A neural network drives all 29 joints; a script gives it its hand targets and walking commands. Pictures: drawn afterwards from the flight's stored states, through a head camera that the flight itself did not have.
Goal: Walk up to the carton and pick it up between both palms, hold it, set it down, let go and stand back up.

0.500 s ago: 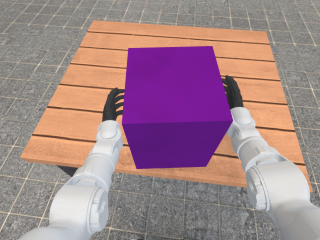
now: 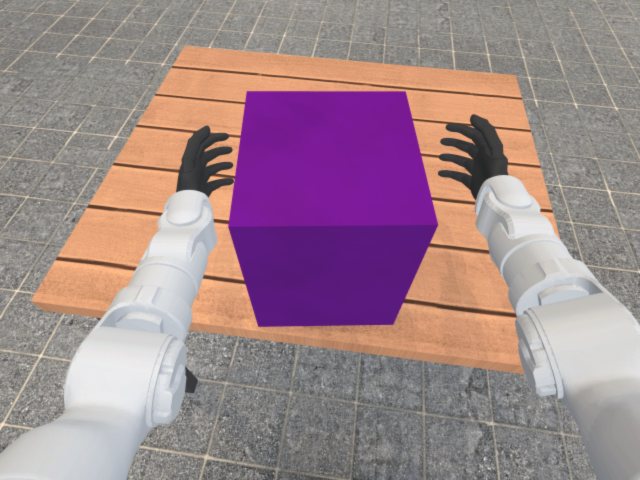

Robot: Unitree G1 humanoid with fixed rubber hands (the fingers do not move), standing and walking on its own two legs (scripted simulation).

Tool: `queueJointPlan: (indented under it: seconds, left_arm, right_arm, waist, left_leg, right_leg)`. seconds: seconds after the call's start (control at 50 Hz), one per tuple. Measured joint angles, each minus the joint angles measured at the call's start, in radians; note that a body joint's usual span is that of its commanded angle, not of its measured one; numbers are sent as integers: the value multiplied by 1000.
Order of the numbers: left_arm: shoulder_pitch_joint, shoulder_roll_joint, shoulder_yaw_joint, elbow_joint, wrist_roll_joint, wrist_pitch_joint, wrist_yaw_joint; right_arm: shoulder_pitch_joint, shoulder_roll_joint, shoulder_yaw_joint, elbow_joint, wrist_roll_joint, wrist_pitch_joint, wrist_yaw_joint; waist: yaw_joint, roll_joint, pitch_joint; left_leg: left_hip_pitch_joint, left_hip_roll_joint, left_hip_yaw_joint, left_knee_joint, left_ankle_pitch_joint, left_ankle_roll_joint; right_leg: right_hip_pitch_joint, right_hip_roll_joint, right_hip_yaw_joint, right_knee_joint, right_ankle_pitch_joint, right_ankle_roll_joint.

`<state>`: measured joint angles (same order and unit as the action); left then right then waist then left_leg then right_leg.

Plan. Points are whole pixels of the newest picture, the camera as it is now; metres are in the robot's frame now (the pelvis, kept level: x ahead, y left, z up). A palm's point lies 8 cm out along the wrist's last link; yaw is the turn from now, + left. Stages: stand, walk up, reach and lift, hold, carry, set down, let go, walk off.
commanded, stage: set down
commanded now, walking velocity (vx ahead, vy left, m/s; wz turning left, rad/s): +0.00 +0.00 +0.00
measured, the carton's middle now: (326, 218) +0.44 +0.04 +0.04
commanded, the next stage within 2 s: none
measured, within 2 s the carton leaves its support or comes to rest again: neither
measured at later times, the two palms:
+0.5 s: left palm (172, 141) +0.43 +0.21 +0.17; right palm (516, 126) +0.47 -0.16 +0.19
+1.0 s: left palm (158, 224) +0.35 +0.22 +0.12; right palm (525, 219) +0.40 -0.19 +0.12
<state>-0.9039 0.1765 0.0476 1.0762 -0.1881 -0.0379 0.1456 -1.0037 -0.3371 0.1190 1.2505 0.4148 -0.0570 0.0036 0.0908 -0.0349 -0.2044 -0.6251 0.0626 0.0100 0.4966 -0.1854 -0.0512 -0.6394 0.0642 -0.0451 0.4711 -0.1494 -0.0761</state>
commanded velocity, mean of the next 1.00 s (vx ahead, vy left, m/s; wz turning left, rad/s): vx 0.00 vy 0.00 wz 0.00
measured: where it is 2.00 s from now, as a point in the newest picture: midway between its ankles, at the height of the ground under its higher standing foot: outside the picture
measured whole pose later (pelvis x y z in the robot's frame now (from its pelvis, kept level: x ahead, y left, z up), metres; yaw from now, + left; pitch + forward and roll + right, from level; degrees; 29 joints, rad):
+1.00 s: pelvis +0.01 +0.01 +0.02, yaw +1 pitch +3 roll +0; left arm -0.41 0.17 0.13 0.12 -0.13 0.60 0.11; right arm -0.56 -0.35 0.00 0.53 0.36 0.28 -0.03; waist 0.01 -0.02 -0.01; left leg -0.25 0.03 0.00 0.37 -0.17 -0.03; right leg -0.27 0.04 -0.04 0.37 -0.15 -0.05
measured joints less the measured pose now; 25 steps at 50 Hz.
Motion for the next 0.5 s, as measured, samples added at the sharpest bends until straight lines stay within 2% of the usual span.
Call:
queueJointPlan:
  seconds: [0.08, 0.14, 0.22, 0.32, 0.4, 0.5]
  left_arm:
    - [19, -8, 33, -95, 29, 57, 7]
    - [39, -3, 54, -190, 50, 148, 5]
    - [42, 16, 65, -279, 40, 264, 10]
    - [15, 48, 47, -335, 14, 370, 24]
    - [-21, 66, 44, -341, 3, 435, 31]
    - [-6, 75, 52, -423, 6, 503, 25]
  right_arm:
    - [2, 18, -15, -82, -10, 27, -15]
    - [-8, 21, -12, -126, -3, 73, -34]
    - [-21, 11, -36, -168, -8, 152, -56]
    - [-42, -5, -91, -197, -34, 237, -61]
    - [-69, -22, -92, -194, -27, 295, -53]
    - [-52, -27, -87, -267, -10, 331, -59]
  waist:
    - [-3, 4, 0]
    - [-9, 10, 25]
    - [-15, 7, 49]
    - [-27, 2, 58]
    - [-36, -3, 78]
    - [-52, -1, 96]
  left_leg:
    - [11, 3, -4, -12, 5, -3]
    - [54, 3, -6, -33, 12, -4]
    - [101, 0, -7, -59, 23, -4]
    - [126, -1, -15, -68, 27, -5]
    - [152, -2, -18, -75, 28, -5]
    - [183, -5, -23, -87, 29, -5]
  right_leg:
    - [16, 4, -2, -20, 9, -2]
    - [60, 5, -3, -43, 17, -2]
    - [105, 3, -2, -62, 23, -1]
    - [135, 3, -9, -74, 26, -3]
    - [161, 2, -10, -79, 24, -4]
    - [194, 0, -13, -90, 23, -1]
